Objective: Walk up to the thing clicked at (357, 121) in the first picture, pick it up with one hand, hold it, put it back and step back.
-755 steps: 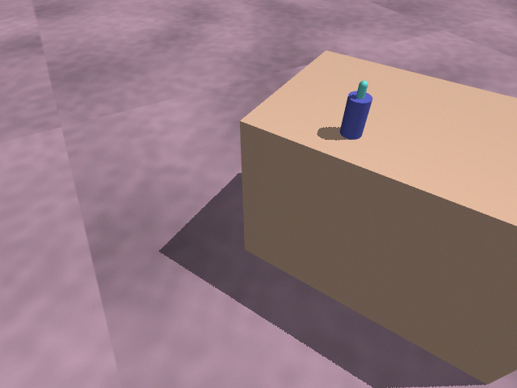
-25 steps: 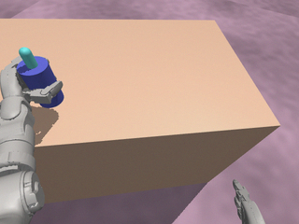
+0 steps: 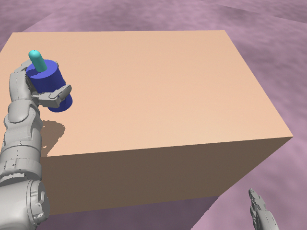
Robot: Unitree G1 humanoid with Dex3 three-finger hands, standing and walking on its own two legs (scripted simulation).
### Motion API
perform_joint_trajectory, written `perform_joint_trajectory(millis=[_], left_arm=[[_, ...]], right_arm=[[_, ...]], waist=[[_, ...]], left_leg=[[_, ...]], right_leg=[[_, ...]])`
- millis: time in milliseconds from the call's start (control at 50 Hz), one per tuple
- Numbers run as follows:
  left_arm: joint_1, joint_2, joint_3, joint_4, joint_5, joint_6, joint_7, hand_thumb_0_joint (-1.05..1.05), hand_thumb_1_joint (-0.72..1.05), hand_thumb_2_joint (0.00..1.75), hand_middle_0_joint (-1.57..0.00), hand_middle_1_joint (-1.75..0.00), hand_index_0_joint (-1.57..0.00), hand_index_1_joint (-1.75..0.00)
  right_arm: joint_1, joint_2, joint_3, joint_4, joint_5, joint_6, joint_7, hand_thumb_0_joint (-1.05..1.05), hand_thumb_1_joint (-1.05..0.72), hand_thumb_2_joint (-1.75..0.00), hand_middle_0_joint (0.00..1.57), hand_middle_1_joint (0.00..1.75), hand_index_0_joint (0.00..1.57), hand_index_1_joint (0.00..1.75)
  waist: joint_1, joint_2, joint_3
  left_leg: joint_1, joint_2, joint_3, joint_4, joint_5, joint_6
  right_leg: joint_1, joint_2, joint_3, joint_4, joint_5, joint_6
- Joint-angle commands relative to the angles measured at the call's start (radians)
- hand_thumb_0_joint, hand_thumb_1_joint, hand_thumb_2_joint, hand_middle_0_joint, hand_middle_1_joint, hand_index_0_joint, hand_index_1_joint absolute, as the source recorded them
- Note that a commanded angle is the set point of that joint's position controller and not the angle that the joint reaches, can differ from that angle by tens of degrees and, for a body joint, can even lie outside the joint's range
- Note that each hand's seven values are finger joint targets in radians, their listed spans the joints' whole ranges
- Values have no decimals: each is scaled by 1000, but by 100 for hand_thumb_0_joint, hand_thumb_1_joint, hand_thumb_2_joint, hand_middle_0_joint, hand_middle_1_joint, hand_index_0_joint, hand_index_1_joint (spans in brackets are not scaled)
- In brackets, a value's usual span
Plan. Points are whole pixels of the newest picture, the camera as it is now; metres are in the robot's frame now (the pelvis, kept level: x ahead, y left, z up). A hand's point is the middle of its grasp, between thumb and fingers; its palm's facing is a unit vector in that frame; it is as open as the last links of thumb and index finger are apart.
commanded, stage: lift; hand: left
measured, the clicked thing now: (48, 80) +0.48 +0.23 +0.14
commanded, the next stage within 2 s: hold in 1.16 s
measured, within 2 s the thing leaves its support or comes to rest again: neither
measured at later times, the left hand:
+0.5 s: hand (46, 87) +0.40 +0.19 +0.20, palm faces +0.22 -0.98 +0.00, open 9.2 cm
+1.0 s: hand (39, 96) +0.34 +0.17 +0.24, palm faces +0.22 -0.98 +0.00, open 9.2 cm
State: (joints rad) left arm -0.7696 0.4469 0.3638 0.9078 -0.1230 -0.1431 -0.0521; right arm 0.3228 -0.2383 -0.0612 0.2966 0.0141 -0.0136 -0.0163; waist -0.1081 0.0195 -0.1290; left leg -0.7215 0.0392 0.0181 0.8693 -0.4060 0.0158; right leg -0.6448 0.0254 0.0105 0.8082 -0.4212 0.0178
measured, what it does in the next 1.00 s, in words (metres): stands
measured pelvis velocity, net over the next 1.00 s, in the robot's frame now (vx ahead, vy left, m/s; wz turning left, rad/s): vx -0.02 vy -0.02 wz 0.04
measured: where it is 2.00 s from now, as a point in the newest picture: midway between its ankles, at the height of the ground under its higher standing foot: outside the picture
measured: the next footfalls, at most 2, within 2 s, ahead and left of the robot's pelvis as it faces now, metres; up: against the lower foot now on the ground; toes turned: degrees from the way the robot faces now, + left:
none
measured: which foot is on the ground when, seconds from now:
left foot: down 0.00-1.00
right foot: down 0.00-1.00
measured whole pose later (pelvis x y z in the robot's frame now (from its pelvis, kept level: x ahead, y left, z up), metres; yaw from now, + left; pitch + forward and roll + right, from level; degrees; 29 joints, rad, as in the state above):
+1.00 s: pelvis -0.02 -0.02 +0.03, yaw +2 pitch +0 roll +0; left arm -0.41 0.25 0.27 0.09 -0.21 0.43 0.02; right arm 0.30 -0.24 -0.08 0.53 0.05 -0.15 -0.08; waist 0.00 0.06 -0.08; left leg -0.35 0.01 0.00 0.62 -0.28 -0.01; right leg -0.30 0.00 -0.01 0.63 -0.34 0.00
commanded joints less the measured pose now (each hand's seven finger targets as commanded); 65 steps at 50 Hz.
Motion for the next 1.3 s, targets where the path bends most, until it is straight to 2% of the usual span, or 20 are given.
perform_joint_trajectory(millis=[0, 120, 220, 240, 260, 280, 300, 340, 400, 420, 460, 500, 620, 740, 820, 960, 1020, 1140, 1180, 1280], left_arm=[[-477, 209, -7, -330, -28, -62, -1, 0, 29, 138, -140, -152, -142, -152], [-365, 208, 18, -435, -39, 2, 29, 0, 32, 137, -138, -149, -140, -149], [-354, 126, -27, -608, -55, 57, 53, 0, 25, 135, -137, -148, -140, -148], [-338, 113, -35, -634, -57, 68, 58, 0, 25, 134, -137, -147, -139, -148], [-302, 129, -8, -633, -61, 83, 63, 0, 23, 134, -136, -147, -138, -147], [-288, 101, -31, -659, -61, 97, 63, 0, 21, 133, -136, -148, -139, -148], [-262, 100, -21, -658, -65, 111, 66, 0, 24, 135, -137, -148, -140, -149], [-215, 59, -45, -687, -64, 149, 62, 0, 22, 136, -137, -149, -139, -149], [-199, 72, -39, -778, -62, 202, 58, 0, 24, 134, -136, -147, -138, -147], [-197, 85, -30, -798, -62, 221, 61, 0, 24, 135, -136, -147, -138, -148], [-194, 46, -56, -856, -65, 257, 61, 0, 26, 136, -135, -147, -137, -147], [-162, 52, -43, -883, -68, 297, 69, 0, 29, 135, -133, -145, -136, -146], [-178, 39, -35, -1003, -79, 363, 83, 0, 28, 133, -133, -145, -136, -146], [-116, 23, -35, -998, -86, 427, 73, 0, 30, 136, -137, -149, -139, -149], [-95, 12, -42, -1015, -92, 470, 68, 0, 31, 137, -138, -150, -141, -150], [-104, 32, -11, -1106, -103, 503, 80, 0, 30, 132, -135, -146, -138, -146], [-113, 22, -18, -1115, -105, 505, 84, 0, 29, 133, -137, -147, -139, -148], [-86, -13, -56, -1136, -105, 531, 74, 0, 27, 135, -139, -149, -141, -150], [-78, 9, -40, -1147, -108, 548, 73, 0, 26, 134, -139, -149, -140, -149], [-64, 13, -20, -1184, -117, 583, 71, 0, 24, 125, -135, -144, -137, -144]], right_arm=[[-39, -101, -36, -146, 13, -57, -9, 0, 54, -5, 5, 5, 5, 5], [9, -163, -103, -78, 17, -51, -14, 0, 55, -5, 5, 5, 5, 5], [-55, -172, -112, -112, 26, -71, -33, 0, 55, -5, 5, 5, 5, 5], [-42, -124, -68, -98, 30, -71, -33, 0, 54, -5, 5, 5, 5, 5], [-57, -150, -86, -104, 31, -77, -39, 0, 55, -5, 5, 5, 5, 5], [-69, -120, -60, -129, 34, -83, -39, 0, 54, -5, 5, 5, 5, 5], [-47, -149, -91, -108, 33, -83, -45, 0, 54, -5, 5, 5, 5, 5], [-19, -116, -58, -95, 34, -84, -44, 0, 55, -5, 5, 5, 5, 5], [-33, -92, -33, -89, 37, -90, -42, 0, 55, -5, 5, 5, 5, 5], [-33, -125, -67, -89, 37, -92, -46, 0, 55, -5, 5, 5, 5, 5], [-14, -89, -36, -61, 37, -96, -42, 0, 56, -5, 5, 5, 5, 5], [-17, -128, -74, -55, 38, -105, -49, 0, 56, -5, 5, 5, 5, 5], [-63, -123, -68, -42, 35, -137, -62, 0, 55, -5, 5, 5, 5, 5], [-126, -85, -36, 24, 36, -160, -67, 0, 55, -5, 5, 5, 5, 5], [-121, -102, -52, 40, 38, -175, -63, 0, 55, -5, 5, 5, 5, 5], [-135, -106, -61, 85, 39, -202, -68, 0, 54, -5, 5, 5, 5, 5], [-176, -144, -94, 68, 35, -217, -80, 0, 53, -5, 5, 5, 5, 5], [-186, -88, -40, 115, 38, -237, -76, 0, 53, -5, 5, 5, 5, 5], [-174, -132, -81, 140, 38, -238, -81, 0, 53, -5, 5, 5, 5, 5], [-159, -110, -61, 114, 40, -247, -75, 0, 52, -6, 5, 5, 5, 5]], waist=[[30, 123, -473], [53, 137, -430], [50, 41, -402], [65, 33, -374], [72, 20, -354], [75, 22, -359], [69, 12, -356], [72, 11, -315], [87, 15, -273], [85, 23, -277], [86, 59, -249], [83, 37, -235], [94, -11, -243], [119, -13, -152], [107, -1, -125], [118, -18, -150], [104, -47, -174], [120, 12, -133], [116, 22, -128], [122, -24, -152]], left_leg=[[440, 6, -32, -83, 523, -5], [463, 9, -28, -109, 538, -13], [469, 6, -22, -138, 476, -1], [444, 0, -19, -144, 463, 0], [435, -5, -13, -153, 431, -1], [453, -3, -14, -160, 434, -2], [461, -5, -10, -158, 456, -1], [463, -11, -4, -170, 449, 1], [451, -22, 6, -195, 401, 2], [460, -23, 6, -206, 385, 2], [481, -23, 7, -222, 374, -2], [497, -22, 2, -238, 358, -3], [524, -27, -3, -266, 327, 2], [491, -44, 7, -296, 244, 8], [505, -44, 10, -316, 200, 7], [533, -43, 3, -326, 229, 9], [554, -42, 0, -325, 250, 11], [554, -41, -4, -345, 236, 4], [555, -41, -5, -349, 238, 2], [569, -40, -7, -342, 285, 7]], right_leg=[[119, 12, -34, -73, 424, -27], [146, 12, -40, -95, 423, -28], [201, 10, -40, -120, 423, -18], [222, 5, -38, -126, 428, -16], [234, 3, -35, -134, 406, -14], [239, 3, -37, -137, 401, -15], [246, 1, -35, -138, 427, -12], [250, -2, -35, -150, 428, -9], [272, -12, -32, -177, 398, -8], [277, -12, -32, -183, 382, -11], [265, -13, -35, -196, 360, -15], [267, -11, -39, -207, 344, -15], [311, -20, -39, -240, 325, -12], [306, -38, -27, -284, 250, -10], [289, -36, -26, -308, 201, -15], [320, -35, -29, -315, 226, -11], [332, -33, -29, -319, 246, -6], [326, -29, -37, -324, 224, -17], [324, -27, -39, -326, 229, -19], [364, -26, -42, -330, 274, -14]])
